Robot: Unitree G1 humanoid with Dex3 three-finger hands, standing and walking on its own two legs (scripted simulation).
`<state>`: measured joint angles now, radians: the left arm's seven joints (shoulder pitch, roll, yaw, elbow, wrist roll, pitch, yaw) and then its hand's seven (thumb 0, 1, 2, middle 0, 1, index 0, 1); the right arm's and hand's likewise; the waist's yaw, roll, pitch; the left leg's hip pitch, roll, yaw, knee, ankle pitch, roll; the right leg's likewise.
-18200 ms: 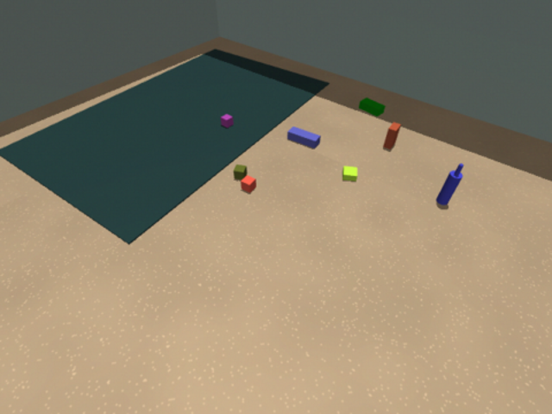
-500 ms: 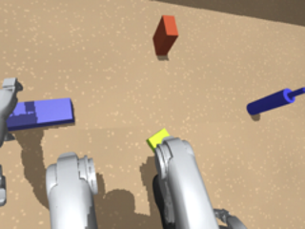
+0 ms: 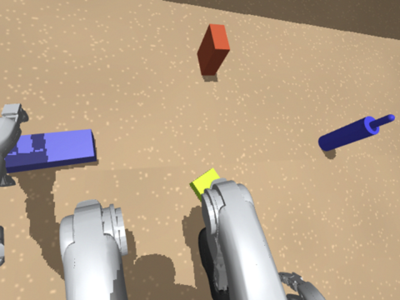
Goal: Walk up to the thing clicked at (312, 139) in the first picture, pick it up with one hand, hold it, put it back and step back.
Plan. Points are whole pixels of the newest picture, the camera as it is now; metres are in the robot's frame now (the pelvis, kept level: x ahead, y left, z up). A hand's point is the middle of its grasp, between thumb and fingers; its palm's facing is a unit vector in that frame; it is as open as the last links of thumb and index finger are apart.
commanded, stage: approach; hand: left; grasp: from above
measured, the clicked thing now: (50, 150) +0.47 +0.28 -0.29
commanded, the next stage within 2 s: close in in 0.64 s
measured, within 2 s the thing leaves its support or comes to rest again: neither
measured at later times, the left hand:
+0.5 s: hand (56, 135) +0.47 +0.24 -0.18, palm faces -0.43 -0.06 -0.90, open 13.9 cm
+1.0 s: hand (37, 149) +0.45 +0.28 -0.19, palm faces -0.50 -0.10 -0.86, open 13.5 cm
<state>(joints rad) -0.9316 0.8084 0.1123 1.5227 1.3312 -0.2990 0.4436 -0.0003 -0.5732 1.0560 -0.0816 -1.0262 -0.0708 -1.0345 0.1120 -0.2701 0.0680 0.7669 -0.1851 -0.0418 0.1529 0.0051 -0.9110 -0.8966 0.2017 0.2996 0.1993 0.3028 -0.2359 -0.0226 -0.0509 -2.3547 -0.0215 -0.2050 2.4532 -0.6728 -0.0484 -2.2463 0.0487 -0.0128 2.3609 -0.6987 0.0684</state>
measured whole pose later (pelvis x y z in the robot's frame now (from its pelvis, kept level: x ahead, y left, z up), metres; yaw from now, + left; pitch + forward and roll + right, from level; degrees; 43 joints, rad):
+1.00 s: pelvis +0.01 +0.00 +0.00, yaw +0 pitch +33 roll -10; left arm -0.96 0.76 0.05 1.49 1.29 -0.32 0.40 0.00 -0.49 1.06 -0.10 -1.12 -0.12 -1.10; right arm 0.11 -0.29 0.10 0.73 -0.18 -0.05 0.16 0.00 -0.91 -0.89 0.20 0.30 0.20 0.30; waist -0.25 -0.04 0.00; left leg -2.33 -0.02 -0.23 2.46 -0.70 -0.07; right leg -2.23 0.04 -0.03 2.36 -0.71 0.08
